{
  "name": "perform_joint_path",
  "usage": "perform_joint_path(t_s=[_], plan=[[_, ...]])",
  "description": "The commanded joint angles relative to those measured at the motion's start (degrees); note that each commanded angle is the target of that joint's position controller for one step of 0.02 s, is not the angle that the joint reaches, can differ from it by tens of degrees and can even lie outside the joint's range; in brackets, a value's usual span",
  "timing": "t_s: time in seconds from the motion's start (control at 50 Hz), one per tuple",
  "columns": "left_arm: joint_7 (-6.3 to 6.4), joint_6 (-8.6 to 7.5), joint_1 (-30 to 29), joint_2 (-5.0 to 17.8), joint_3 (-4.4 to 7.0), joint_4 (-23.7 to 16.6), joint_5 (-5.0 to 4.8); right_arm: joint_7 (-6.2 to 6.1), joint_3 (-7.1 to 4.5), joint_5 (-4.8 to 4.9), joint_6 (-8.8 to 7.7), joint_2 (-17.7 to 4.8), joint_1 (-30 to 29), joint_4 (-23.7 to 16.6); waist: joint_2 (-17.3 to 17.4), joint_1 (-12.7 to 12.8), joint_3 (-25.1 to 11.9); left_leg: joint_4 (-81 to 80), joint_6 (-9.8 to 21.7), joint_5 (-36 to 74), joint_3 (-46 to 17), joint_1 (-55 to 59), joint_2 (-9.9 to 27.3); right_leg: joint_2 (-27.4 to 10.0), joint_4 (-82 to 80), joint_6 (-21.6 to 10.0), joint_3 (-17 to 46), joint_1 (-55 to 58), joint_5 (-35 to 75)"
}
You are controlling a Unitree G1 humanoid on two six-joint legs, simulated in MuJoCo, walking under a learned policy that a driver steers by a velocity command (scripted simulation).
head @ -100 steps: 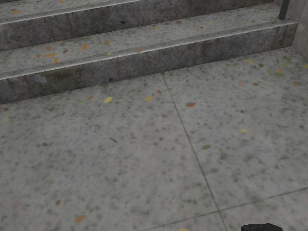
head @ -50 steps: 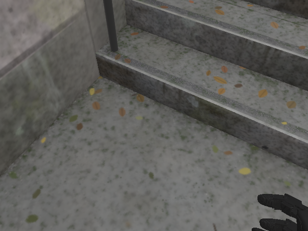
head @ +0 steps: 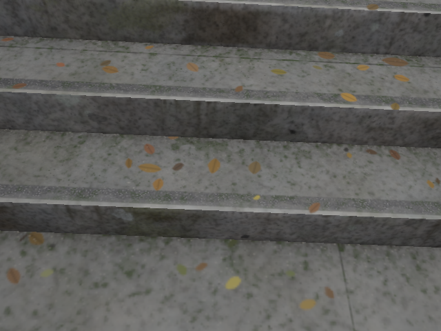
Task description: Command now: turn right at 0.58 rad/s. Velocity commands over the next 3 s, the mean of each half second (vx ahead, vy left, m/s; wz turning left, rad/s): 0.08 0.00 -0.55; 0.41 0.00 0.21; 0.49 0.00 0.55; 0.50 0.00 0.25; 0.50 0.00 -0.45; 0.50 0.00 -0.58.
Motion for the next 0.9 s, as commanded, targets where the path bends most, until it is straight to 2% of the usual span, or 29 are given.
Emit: perform_joint_path(t_s=[0.02, 0.04, 0.06, 0.1, 0.12, 0.16, 0.22, 0.28, 0.32, 0.34, 0.36, 0.38, 0.4, 0.42, 0.44, 0.46, 0.48, 0.5, 0.54, 0.56, 0.62, 0.7, 0.8, 0.84, 0.86, 0.88, 0.9], plan=[[-0.32, -0.92, 3.14, 9.91, 3.39, -2.63, 0.16, -0.90, -1.74, -0.08, -0.73, -6.67, -5.70, -6.24, 10.87, 2.54, -2.99, -13.20, 11.86, 13.55, -17.44, 6.81, 19.88, -4.41, 23.05, 2.69, -1.75, -8.48, -3.75], [-0.19, -0.31, 3.87, 8.62, 3.11, -1.76, 0.33, -1.18, -1.38, 0.78, -0.57, -5.85, -6.55, -6.58, 9.31, 2.30, -2.53, -12.60, 9.95, 12.89, -13.37, 7.48, 17.17, -4.60, 26.15, 3.43, -2.70, -9.34, -0.47], [-0.34, 0.09, 3.82, 6.91, 2.56, -1.75, 0.24, -1.48, -1.13, 1.12, -0.40, -5.88, -6.00, -6.52, 8.89, 1.70, -1.88, -12.48, 9.95, 15.85, -10.56, 7.48, 16.30, -4.79, 28.54, 4.14, -3.53, -9.91, 1.22], [-0.64, 0.24, 1.20, 4.63, 1.55, -3.06, -0.42, -1.83, -1.16, 0.81, 0.17, -6.45, -3.15, -5.83, 9.65, -0.01, -1.78, -12.67, 10.13, 17.71, -5.89, 9.79, 14.45, -5.68, 25.39, 5.05, -6.63, -10.83, 4.04], [-0.61, 0.22, -0.69, 3.98, 1.14, -3.89, -0.63, -2.01, -1.30, 0.64, 0.42, -6.94, -1.34, -5.42, 10.52, -1.25, -2.12, -12.53, 10.52, 18.65, -5.19, 12.51, 14.83, -6.36, 22.19, 5.52, -7.33, -11.94, 4.43], [-0.70, 0.16, -2.58, 3.36, 0.58, -5.05, -0.45, -2.14, -1.71, 0.65, 0.85, -8.33, 0.94, -4.91, 12.09, -2.73, -3.55, -12.11, 11.46, 20.24, -4.77, 16.30, 16.56, -8.05, 16.40, 6.28, -8.03, -11.29, 3.32], [-1.40, 0.05, -2.96, 2.44, -0.21, -5.89, -0.10, -1.84, -2.45, 1.01, 1.24, -10.73, 0.39, -4.98, 13.49, -3.08, -4.39, -11.71, 11.74, 20.82, -2.06, 14.50, 18.18, -9.97, 7.38, 5.54, -10.69, -4.47, 0.91], [-2.05, 0.22, -1.55, 3.74, 0.18, -5.88, -0.33, -1.33, -2.87, 1.70, 1.29, -12.06, 0.35, -4.58, 14.62, -2.82, -4.49, -10.75, 11.29, 20.65, -0.59, 12.17, 19.34, -9.43, -0.71, 3.66, -13.46, 2.26, 1.43], [-2.56, 0.52, 0.28, 3.60, 0.35, -5.39, -0.50, -0.89, -3.07, 2.71, 1.10, -12.62, 0.95, -3.93, 13.97, -2.09, -4.83, -10.68, 9.72, 7.95, -0.24, 10.31, 19.92, -8.75, -7.98, 1.09, -14.99, 7.09, 3.79], [-2.81, 0.54, 2.85, 3.36, 0.54, -4.36, -0.54, -0.66, -2.99, 3.33, 1.05, -12.42, 0.37, -3.59, 13.23, -0.51, -4.61, -9.53, 8.22, 0.74, 0.83, 7.08, 19.32, -7.75, -13.61, -0.66, -16.30, 12.27, 6.54], [-2.72, 0.45, 7.21, 4.06, 1.21, -2.35, -0.73, -0.41, -2.49, 3.34, 0.91, -10.56, 1.01, -2.94, 11.25, 0.92, -4.92, -6.02, 6.15, -6.88, 2.93, 2.10, 17.49, -5.90, -17.08, -2.46, -16.80, 19.69, 6.09], [-2.42, 0.01, 13.25, 5.46, 2.01, -0.30, -1.14, 0.19, -1.43, 2.42, 0.70, -6.93, 1.08, -2.69, 3.99, 2.82, -5.29, 4.89, 2.67, -14.13, 7.52, -7.67, 14.17, -8.60, -20.64, -5.01, -10.54, 30.12, 3.88], [-1.70, -0.86, 17.01, 11.03, 2.65, -0.94, -0.63, 1.30, 0.65, -0.25, 0.17, -1.22, -1.02, -5.13, -13.85, 2.87, -4.70, 29.38, -2.35, -25.69, 11.85, -24.52, 7.54, -24.76, -24.07, -10.15, 13.38, 36.64, 6.11], [-2.40, -2.96, 16.54, 13.39, 2.73, -2.67, 1.00, 1.18, -0.78, 1.47, -1.27, -6.02, -5.56, -7.92, -14.73, 5.67, -4.03, 36.06, -2.17, -22.19, 2.46, -34.15, 3.70, -31.53, -33.57, -19.76, 29.88, 31.10, -7.39], [-2.62, -4.34, 14.47, 9.66, 1.64, -2.28, 1.39, 1.27, -1.85, 3.28, -2.08, -9.92, -8.67, -8.00, -9.37, 5.33, 1.05, 38.03, -0.92, -15.21, 0.03, -35.46, 6.14, -29.28, -36.44, -18.33, 26.35, 28.46, -14.17], [-2.37, -5.05, 11.62, 7.54, 0.79, -1.89, 1.05, 1.40, -2.17, 3.30, -2.46, -10.65, -7.41, -7.07, -8.09, 3.20, 3.67, 36.63, -0.25, -8.05, -0.12, -35.68, 7.22, -27.01, -36.53, -15.75, 21.26, 26.37, -12.56], [-2.10, -5.36, 9.34, 6.16, 0.16, -2.29, 0.76, 1.22, -2.04, 2.19, -2.58, -9.71, -5.07, -4.95, -5.94, 1.70, 3.53, 35.29, -0.65, -3.17, -0.37, -33.03, 8.29, -24.08, -35.89, -13.59, 16.38, 24.96, -7.47], [-1.82, -5.48, 7.70, 5.90, -0.10, -2.23, 0.62, 1.24, -2.10, 1.42, -2.79, -9.50, -3.13, -4.11, -5.96, 0.41, 3.61, 33.11, -1.34, 1.16, -0.19, -30.52, 8.47, -21.85, -36.53, -12.42, 12.22, 23.51, -2.69], [-1.45, -6.32, 8.57, 5.27, -0.41, -1.38, 1.36, 1.70, -1.70, 1.81, -2.94, -8.19, -1.42, -1.91, -4.98, 0.07, 2.36, 31.67, -1.99, 8.27, 1.01, -28.55, 8.14, -20.14, -37.39, -11.13, 6.04, 24.72, 7.79], [-1.39, -6.70, 9.83, 5.09, -0.43, -0.56, 1.37, 1.79, -1.46, 1.96, -2.87, -7.67, -1.41, -1.27, -3.91, 0.51, 1.93, 30.18, -2.17, 10.39, 1.17, -28.83, 8.16, -19.95, -37.42, -10.65, 3.72, 26.27, 12.23], [-1.26, -7.14, 12.78, 5.20, -0.36, 1.81, 1.36, 2.10, -0.67, 2.31, -2.69, -6.21, -3.03, -0.96, -2.73, 1.89, 2.27, 24.27, -2.43, 14.60, 0.86, -29.65, 7.85, -19.70, -37.72, -9.40, -1.66, 29.05, 19.86], [-1.28, -7.29, 13.48, 6.15, 0.01, 3.80, 1.39, 3.08, 0.14, 3.14, -2.77, -5.40, -6.46, -1.93, -2.98, 3.39, 5.12, 15.42, -2.24, 18.10, 0.72, -28.26, 6.87, -20.58, -39.63, -9.19, -6.40, 29.53, 22.31], [-1.16, -6.99, 15.06, 6.75, 0.45, 6.61, 0.44, 4.94, 1.41, 3.26, -3.66, -3.96, -11.93, -4.86, -1.33, 5.41, 8.78, 6.16, 0.67, 16.02, 3.20, -27.05, 5.28, -22.53, -39.02, -8.96, -11.61, 33.51, 27.78], [-0.99, -6.77, 14.50, 7.54, 0.63, 7.30, 0.00, 5.74, 1.47, 3.25, -4.02, -4.31, -12.14, -5.96, -2.22, 4.43, 7.93, 3.50, 2.64, 12.17, 5.24, -23.23, 3.88, -22.84, -35.59, -8.06, -13.61, 34.97, 38.96], [-0.72, -6.62, 13.80, 8.45, 0.83, 7.24, 0.02, 5.94, 1.20, 3.10, -4.07, -5.12, -11.08, -6.17, -3.40, 3.41, 5.92, 3.16, 3.84, 9.97, 7.03, -19.38, 2.17, -22.74, -32.24, -7.41, -14.84, 35.62, 51.05], [-0.31, -6.36, 13.28, 9.42, 1.06, 7.16, 0.12, 5.86, 0.59, 2.98, -3.91, -6.58, -8.87, -6.08, -4.92, 1.81, 2.70, 3.60, 5.10, 7.30, 8.84, -14.79, -0.01, -22.53, -27.26, -6.58, -15.76, 36.78, 64.11], [0.12, -5.85, 12.82, 10.21, 1.19, 7.11, 0.27, 5.66, -0.34, 2.94, -3.70, -8.49, -3.31, -5.12, -5.60, -1.31, -1.47, 3.30, 6.47, 5.52, 10.18, -7.59, -2.47, -21.91, -19.01, -5.65, -16.89, 36.85, 74.32]])
Next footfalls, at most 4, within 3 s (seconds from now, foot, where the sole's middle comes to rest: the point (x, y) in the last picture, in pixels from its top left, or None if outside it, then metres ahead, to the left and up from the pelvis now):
0.38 right None -0.02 -0.15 -0.77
0.92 left None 0.37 -0.01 -0.77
1.38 right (285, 289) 0.62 -0.20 -0.77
1.94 left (133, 200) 0.82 0.28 -0.60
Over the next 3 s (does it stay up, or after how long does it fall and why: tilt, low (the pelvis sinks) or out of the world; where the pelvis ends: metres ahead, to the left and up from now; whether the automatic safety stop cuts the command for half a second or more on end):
stays up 1.27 0.29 0.36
